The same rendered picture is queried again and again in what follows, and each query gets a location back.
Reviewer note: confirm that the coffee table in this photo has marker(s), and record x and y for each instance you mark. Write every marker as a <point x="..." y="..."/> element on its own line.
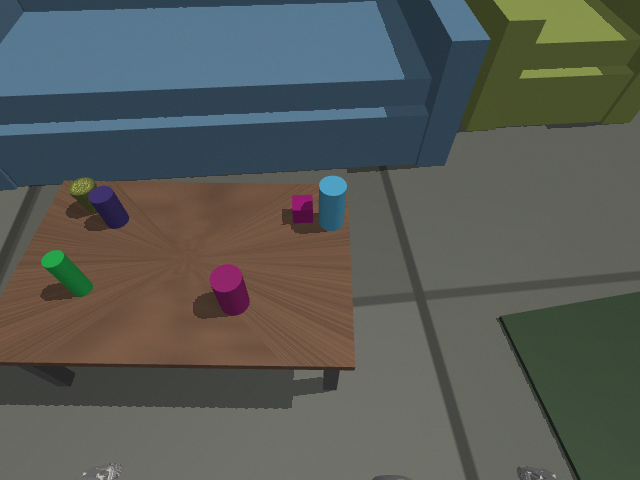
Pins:
<point x="152" y="305"/>

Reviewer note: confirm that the sofa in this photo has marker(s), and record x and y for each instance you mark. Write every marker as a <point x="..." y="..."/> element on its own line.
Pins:
<point x="141" y="89"/>

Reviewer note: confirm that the armchair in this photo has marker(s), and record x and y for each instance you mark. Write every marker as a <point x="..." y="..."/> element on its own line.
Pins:
<point x="556" y="62"/>

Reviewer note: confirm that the left robot hand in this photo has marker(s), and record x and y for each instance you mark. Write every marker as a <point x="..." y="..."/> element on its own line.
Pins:
<point x="105" y="472"/>

